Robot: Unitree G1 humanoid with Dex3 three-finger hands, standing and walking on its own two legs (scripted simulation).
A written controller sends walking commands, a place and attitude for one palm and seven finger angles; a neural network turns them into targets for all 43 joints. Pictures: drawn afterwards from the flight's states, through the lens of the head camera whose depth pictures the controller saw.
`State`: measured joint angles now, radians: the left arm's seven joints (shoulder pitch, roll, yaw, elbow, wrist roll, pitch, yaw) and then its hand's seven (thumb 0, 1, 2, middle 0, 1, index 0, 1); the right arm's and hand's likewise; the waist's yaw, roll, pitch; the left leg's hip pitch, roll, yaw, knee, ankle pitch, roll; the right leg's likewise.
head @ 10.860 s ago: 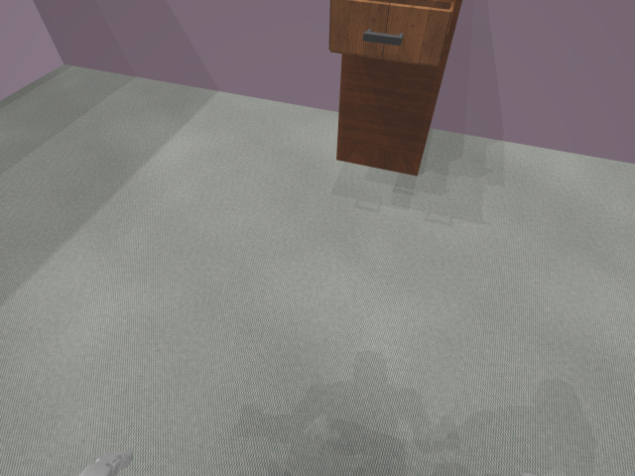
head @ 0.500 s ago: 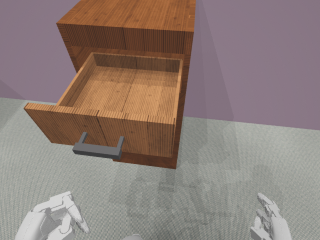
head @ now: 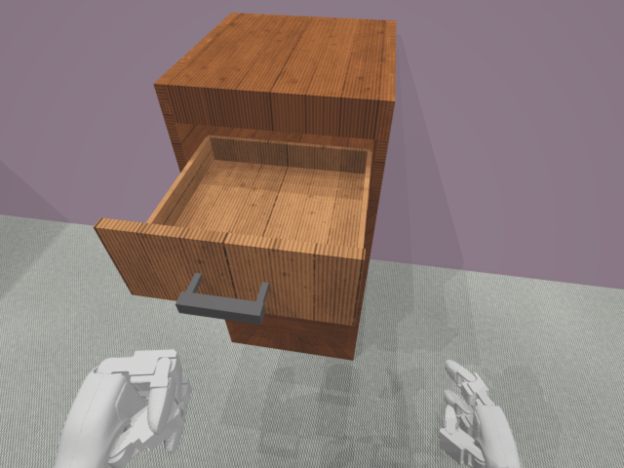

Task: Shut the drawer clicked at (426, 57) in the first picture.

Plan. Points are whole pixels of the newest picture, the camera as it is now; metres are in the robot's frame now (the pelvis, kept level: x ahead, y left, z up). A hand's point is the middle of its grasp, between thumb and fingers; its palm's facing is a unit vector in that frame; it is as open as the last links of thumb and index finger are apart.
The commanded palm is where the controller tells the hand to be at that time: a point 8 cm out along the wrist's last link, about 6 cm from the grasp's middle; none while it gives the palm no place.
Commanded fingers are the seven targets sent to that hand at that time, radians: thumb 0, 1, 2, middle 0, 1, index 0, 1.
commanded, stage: raise the hand and make a fist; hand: left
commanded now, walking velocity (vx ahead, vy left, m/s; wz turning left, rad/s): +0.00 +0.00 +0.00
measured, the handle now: (225, 295) +0.34 +0.16 +0.03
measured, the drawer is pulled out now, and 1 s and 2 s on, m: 0.29 0.29 0.29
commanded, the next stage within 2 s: bring the fist close to the handle in 0.38 s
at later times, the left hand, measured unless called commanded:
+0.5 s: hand (198, 414) +0.15 +0.12 +0.12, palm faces -0.02 -0.99 -0.10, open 3.3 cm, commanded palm +0.11 +0.18 +0.13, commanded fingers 0.00 0.90 0.90 -1.40 -1.60 -1.40 -1.60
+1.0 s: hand (207, 395) +0.18 +0.13 +0.08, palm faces -0.03 -1.00 -0.05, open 3.3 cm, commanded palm +0.16 +0.19 +0.08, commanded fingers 0.00 0.90 0.90 -1.40 -1.60 -1.40 -1.60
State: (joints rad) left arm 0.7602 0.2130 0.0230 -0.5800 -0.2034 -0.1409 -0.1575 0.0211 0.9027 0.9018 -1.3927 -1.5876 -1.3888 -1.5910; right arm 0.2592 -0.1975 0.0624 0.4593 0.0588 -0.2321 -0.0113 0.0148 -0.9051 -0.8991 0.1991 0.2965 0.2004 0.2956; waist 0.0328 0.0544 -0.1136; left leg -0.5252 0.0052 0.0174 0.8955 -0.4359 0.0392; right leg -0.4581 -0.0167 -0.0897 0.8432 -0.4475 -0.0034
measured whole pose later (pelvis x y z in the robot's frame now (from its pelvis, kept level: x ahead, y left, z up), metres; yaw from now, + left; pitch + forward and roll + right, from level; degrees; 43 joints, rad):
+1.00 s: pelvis +0.01 -0.03 +0.00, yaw +0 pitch +7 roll +0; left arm 0.59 0.20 0.13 -0.20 -0.27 -0.31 -0.29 0.02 0.90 0.90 -1.40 -1.60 -1.40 -1.60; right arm 0.24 -0.24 0.00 0.57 0.05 -0.27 -0.04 0.02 -0.91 -0.90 0.20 0.30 0.20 0.30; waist 0.00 0.04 -0.09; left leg -0.55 0.02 0.00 0.85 -0.41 -0.01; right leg -0.50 0.00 -0.11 0.83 -0.45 -0.05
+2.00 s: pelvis +0.00 -0.03 -0.03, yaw +0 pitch +14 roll -1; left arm 0.47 0.20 0.04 -0.16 -0.19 -0.38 -0.12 0.02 0.90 0.90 -1.40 -1.60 -1.40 -1.60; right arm 0.25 -0.24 0.01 0.46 0.02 -0.10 -0.02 0.01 -0.91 -0.90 0.20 0.30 0.20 0.30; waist -0.03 0.04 -0.14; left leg -0.81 0.03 0.00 1.08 -0.50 0.00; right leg -0.76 0.00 -0.11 1.06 -0.54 -0.05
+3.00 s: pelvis -0.02 -0.02 -0.03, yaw +0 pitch +13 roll -1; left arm -0.17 0.22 0.07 0.39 -0.18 -0.33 -0.14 -0.03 0.81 0.92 -1.40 -1.60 -1.40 -1.60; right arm 0.23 -0.25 0.04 0.58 0.03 -0.09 -0.03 0.01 -0.91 -0.90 0.20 0.30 0.20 0.30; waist -0.05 0.03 -0.10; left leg -0.82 0.02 0.01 1.03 -0.44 0.01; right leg -0.77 -0.01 -0.09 1.01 -0.48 -0.03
